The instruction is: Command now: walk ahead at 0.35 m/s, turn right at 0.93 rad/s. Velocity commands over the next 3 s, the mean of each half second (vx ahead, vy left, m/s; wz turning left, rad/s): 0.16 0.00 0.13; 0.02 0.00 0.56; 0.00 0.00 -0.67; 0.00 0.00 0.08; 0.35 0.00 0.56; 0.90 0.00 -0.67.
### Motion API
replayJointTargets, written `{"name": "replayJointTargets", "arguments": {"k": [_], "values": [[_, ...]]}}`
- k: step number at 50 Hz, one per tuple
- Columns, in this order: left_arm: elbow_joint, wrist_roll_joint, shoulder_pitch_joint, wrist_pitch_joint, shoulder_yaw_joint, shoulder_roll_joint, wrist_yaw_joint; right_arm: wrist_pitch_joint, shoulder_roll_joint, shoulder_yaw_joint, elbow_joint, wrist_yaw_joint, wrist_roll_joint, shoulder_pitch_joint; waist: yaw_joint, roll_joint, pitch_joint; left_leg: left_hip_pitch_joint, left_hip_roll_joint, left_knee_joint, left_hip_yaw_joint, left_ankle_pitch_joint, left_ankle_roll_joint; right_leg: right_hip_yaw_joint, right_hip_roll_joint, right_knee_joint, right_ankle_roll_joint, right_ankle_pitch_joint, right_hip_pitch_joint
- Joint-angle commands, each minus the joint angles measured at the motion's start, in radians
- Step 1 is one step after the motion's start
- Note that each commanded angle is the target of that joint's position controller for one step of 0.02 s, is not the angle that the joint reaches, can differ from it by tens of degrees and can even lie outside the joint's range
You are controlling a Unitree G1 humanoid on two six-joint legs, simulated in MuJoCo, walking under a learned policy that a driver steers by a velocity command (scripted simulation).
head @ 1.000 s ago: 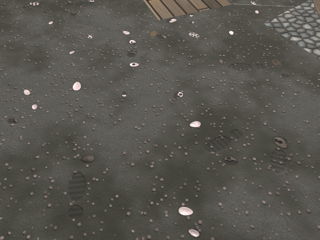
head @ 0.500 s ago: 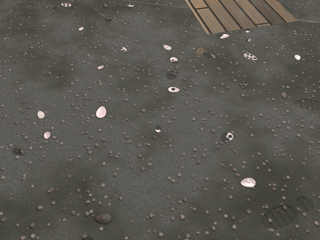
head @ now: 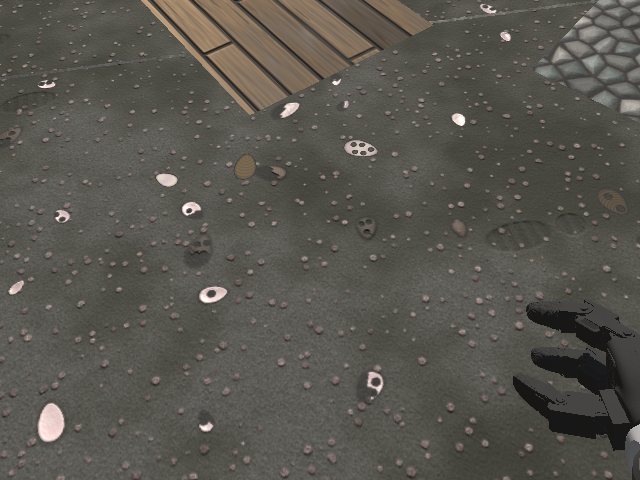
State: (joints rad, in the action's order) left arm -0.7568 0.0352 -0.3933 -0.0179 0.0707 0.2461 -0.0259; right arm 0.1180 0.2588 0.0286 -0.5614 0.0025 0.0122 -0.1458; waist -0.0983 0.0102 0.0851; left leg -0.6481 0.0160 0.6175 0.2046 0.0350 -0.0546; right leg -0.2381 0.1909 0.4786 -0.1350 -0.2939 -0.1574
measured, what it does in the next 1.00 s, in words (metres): walks ahead, turning left: left foot, then right foot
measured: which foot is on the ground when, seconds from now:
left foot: up 0.00-0.08, down 0.10-0.50, up 0.52-0.90, down 0.92-1.00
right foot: down 0.00-0.10, up 0.12-0.46, down 0.48-0.92, up 0.94-1.00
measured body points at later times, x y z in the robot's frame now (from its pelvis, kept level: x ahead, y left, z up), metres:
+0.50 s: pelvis +0.18 +0.03 +0.00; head +0.23 +0.03 +0.45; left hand +0.38 +0.30 -0.08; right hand +0.30 -0.26 -0.12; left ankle +0.27 +0.13 -0.74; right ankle +0.24 -0.08 -0.74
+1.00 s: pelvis +0.21 +0.07 +0.00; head +0.24 +0.10 +0.45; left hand +0.16 +0.37 -0.13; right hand +0.51 -0.05 -0.08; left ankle +0.17 +0.18 -0.74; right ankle +0.24 -0.08 -0.71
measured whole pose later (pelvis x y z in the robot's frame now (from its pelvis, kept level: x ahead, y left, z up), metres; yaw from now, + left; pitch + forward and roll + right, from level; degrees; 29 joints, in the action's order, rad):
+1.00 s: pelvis +0.21 +0.07 +0.00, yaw +25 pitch +2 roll +0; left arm -0.79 0.02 -0.23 -0.01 0.05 0.32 0.02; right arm -0.05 0.24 0.01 -0.58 -0.01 0.03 0.09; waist -0.07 -0.03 0.05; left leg -0.29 -0.02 0.52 -0.02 0.26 0.01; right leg 0.03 -0.07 0.77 0.05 -0.55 -0.33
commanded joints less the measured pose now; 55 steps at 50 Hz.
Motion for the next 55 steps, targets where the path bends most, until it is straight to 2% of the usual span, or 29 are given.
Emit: {"name": "replayJointTargets", "arguments": {"k": [1,4,5,6,7,8,9,10,11,13,15,23,24,25,26,27,28,30,35,39,44,45,46,47,48,49,50,52,55], "values": [[0.065,0.001,0.027,0.024,0.054,0.151,-0.031,-0.008,0.072,0.036,0.053,-0.001,-0.024,0.038,0.058,-0.107,-0.147,0.414,0.151,-0.157,-0.143,-0.178,-0.018,-0.166,-0.072,0.013,0.084,0.468,-0.215],[0.095,-0.021,0.098,0.012,0.038,0.092,-0.038,0.009,0.114,0.059,-0.028,-0.01,0.009,0.288,0.159,-0.13,-0.281,0.594,0.038,-0.265,-0.129,-0.451,0.031,-0.075,-0.072,0.344,0.121,0.457,-0.049],[0.113,-0.049,0.086,0.01,0.004,0.007,-0.029,0.012,0.124,0.05,-0.057,-0.008,0.018,0.395,0.175,0.037,-0.388,0.819,-0.158,-0.164,0.066,-0.774,0.103,-0.007,-0.027,0.643,0.144,-0.154,-0.176],[0.094,-0.037,-0.161,0.01,-0.005,-0.008,-0.019,0.012,0.131,0.036,-0.061,0.001,0.064,0.397,0.058,0.277,-0.48,0.961,-0.402,-0.125,0.482,-1.116,0.325,-0.046,0.059,0.929,0.189,-0.498,-0.329],[0.016,-0.02,-0.329,0.019,-0.003,0.066,0.002,0.011,0.093,0.028,-0.095,0.017,0.04,0.366,0.011,0.212,-0.556,0.944,-0.479,-0.112,0.649,-0.767,0.466,-0.122,-0.061,1.001,0.2,-0.399,-0.344],[0.021,-0.012,-0.188,0.036,0.007,0.139,0.011,-0.003,0.086,0.034,-0.058,0.023,0.007,0.26,0.042,0.14,-0.458,0.867,-0.385,-0.182,0.613,-0.313,0.452,0.0,-0.141,1.014,0.219,-0.316,-0.426],[0.071,-0.037,0.032,0.045,0.024,0.19,-0.001,-0.027,0.081,0.033,-0.032,0.022,-0.012,0.218,0.092,0.001,-0.342,0.713,-0.262,-0.257,0.522,-0.03,0.368,0.074,-0.136,0.943,0.222,-0.236,-0.45],[0.114,-0.058,0.158,0.049,0.029,0.195,-0.014,-0.045,0.116,0.034,-0.027,0.018,-0.026,0.201,0.098,-0.057,-0.245,0.576,-0.198,-0.303,0.468,0.059,0.319,0.092,-0.122,0.869,0.224,-0.184,-0.441],[0.14,-0.068,0.208,0.048,0.024,0.167,-0.018,-0.057,0.159,0.049,-0.037,0.017,-0.031,0.22,0.089,-0.047,-0.181,0.494,-0.137,-0.324,0.427,0.051,0.281,0.1,-0.109,0.766,0.216,-0.167,-0.399],[0.142,-0.061,0.207,0.033,0.005,0.092,-0.023,-0.069,0.165,0.062,-0.057,0.012,-0.033,0.272,0.078,0.017,-0.163,0.474,-0.072,-0.326,0.341,-0.044,0.234,0.116,-0.101,0.532,0.199,-0.197,-0.33],[0.136,-0.05,0.226,0.023,-0.004,0.063,-0.03,-0.086,0.167,0.072,-0.064,0.001,-0.033,0.308,0.079,0.076,-0.204,0.482,-0.056,-0.321,0.332,-0.106,0.232,0.129,-0.072,0.377,0.196,-0.216,-0.255],[0.124,-0.023,0.287,0.003,0.017,0.126,0.001,-0.153,0.187,0.108,-0.03,-0.042,-0.046,0.347,0.073,0.16,-0.167,0.336,-0.017,-0.365,0.45,0.367,0.16,0.074,-0.093,-0.045,0.149,0.082,0.011],[0.116,-0.026,0.269,-0.001,0.025,0.144,0.001,-0.156,0.171,0.104,-0.029,-0.043,-0.05,0.367,0.067,0.131,-0.175,0.282,0.024,-0.311,0.42,0.463,0.127,0.065,-0.151,-0.125,0.122,0.129,0.1],[0.119,-0.052,0.252,0.001,0.032,0.191,-0.001,-0.159,0.138,0.094,-0.019,-0.044,-0.053,0.391,0.077,-0.003,-0.221,0.166,0.093,-0.149,0.316,0.599,0.087,-0.09,-0.319,-0.156,0.025,0.081,0.2],[0.137,-0.093,0.313,0.002,0.033,0.226,-0.001,-0.151,0.126,0.094,-0.007,-0.042,-0.065,0.431,0.113,-0.23,-0.198,0.069,0.195,0.158,0.079,0.598,0.051,-0.268,-0.516,-0.218,-0.086,0.167,0.144],[0.153,-0.107,0.367,-0.006,0.023,0.172,-0.005,-0.143,0.22,0.118,-0.018,-0.034,-0.048,0.449,0.139,-0.202,-0.159,0.048,0.103,0.341,0.036,0.532,0.009,-0.263,-0.564,-0.22,-0.116,0.229,0.041],[0.169,-0.088,0.427,-0.007,0.011,0.124,-0.013,-0.15,0.247,0.128,-0.043,-0.031,-0.043,0.48,0.16,-0.14,-0.127,0.067,0.073,0.416,0.005,0.461,-0.007,-0.148,-0.503,-0.201,-0.083,0.223,-0.009],[0.175,-0.054,0.453,-0.001,-0.002,0.099,-0.021,-0.169,0.194,0.114,-0.067,-0.036,-0.03,0.522,0.158,-0.102,-0.098,0.026,0.054,0.595,-0.042,0.371,-0.033,-0.031,-0.433,-0.183,-0.056,0.245,-0.025],[0.141,-0.059,0.326,0.02,0.008,0.142,-0.025,-0.165,0.145,0.076,0.034,-0.016,-0.043,0.366,0.067,-0.111,-0.086,-0.092,-0.073,0.507,-0.158,0.281,-0.099,0.122,-0.422,-0.167,-0.102,0.469,0.123],[0.126,-0.053,0.298,0.032,0.035,0.211,-0.008,-0.159,0.119,0.053,0.076,0.01,-0.037,0.325,0.05,-0.137,-0.13,0.03,-0.105,0.315,-0.216,0.281,-0.08,0.213,-0.457,-0.141,-0.098,0.576,0.136],[0.079,0.0,0.276,0.014,0.027,0.219,0.026,-0.167,0.108,0.045,0.051,0.0,-0.018,0.359,0.101,-0.15,-0.167,0.322,-0.011,-0.086,-0.225,0.253,0.013,0.181,-0.455,-0.029,-0.08,0.618,0.082],[0.061,0.009,0.273,0.004,0.005,0.173,0.031,-0.164,0.112,0.045,0.025,-0.004,-0.013,0.4,0.133,-0.124,-0.179,0.492,-0.015,-0.291,-0.209,0.054,0.052,0.199,-0.424,0.015,-0.029,0.552,0.0],[0.046,-0.018,0.223,-0.016,-0.029,0.095,0.045,-0.163,0.149,0.046,0.011,-0.016,0.0,0.438,0.127,-0.04,-0.252,0.743,-0.122,-0.301,-0.098,-0.216,0.075,0.231,-0.369,0.056,0.063,0.347,-0.133],[0.061,-0.07,0.176,-0.031,-0.06,0.032,0.067,-0.168,0.221,0.051,0.027,-0.033,0.026,0.45,0.098,0.211,-0.342,0.945,-0.38,-0.148,0.098,-0.708,0.186,0.275,-0.296,0.211,0.154,-0.243,-0.324],[0.05,-0.035,0.199,-0.024,-0.034,0.103,0.062,-0.159,0.157,0.04,0.023,-0.03,0.038,0.401,0.138,0.2,-0.371,0.777,-0.432,-0.171,0.089,-0.572,0.333,0.213,-0.284,0.31,0.196,-0.392,-0.312],[0.057,-0.003,0.243,-0.012,-0.003,0.205,0.053,-0.151,0.176,0.049,0.026,-0.023,0.031,0.359,0.152,0.159,-0.276,0.71,-0.376,-0.201,0.03,-0.476,0.339,0.224,-0.269,0.44,0.21,-0.382,-0.347],[0.052,0.008,0.236,0.0,0.016,0.228,0.04,-0.149,0.211,0.066,0.008,-0.028,0.02,0.332,0.147,0.172,-0.217,0.679,-0.345,-0.218,-0.016,-0.406,0.316,0.234,-0.255,0.553,0.216,-0.354,-0.42],[0.02,0.0,0.157,0.041,0.03,0.221,0.013,-0.145,0.192,0.061,0.01,-0.037,0.005,0.255,0.107,0.162,-0.15,0.542,-0.324,-0.261,-0.108,-0.318,0.289,0.214,-0.252,0.684,0.239,-0.269,-0.405],[0.033,-0.004,0.118,0.072,0.027,0.164,-0.011,-0.141,0.116,0.043,0.002,-0.048,0.016,0.195,0.079,0.151,-0.114,0.478,-0.31,-0.309,-0.206,-0.156,0.272,0.243,-0.261,0.704,0.262,-0.147,-0.411]]}}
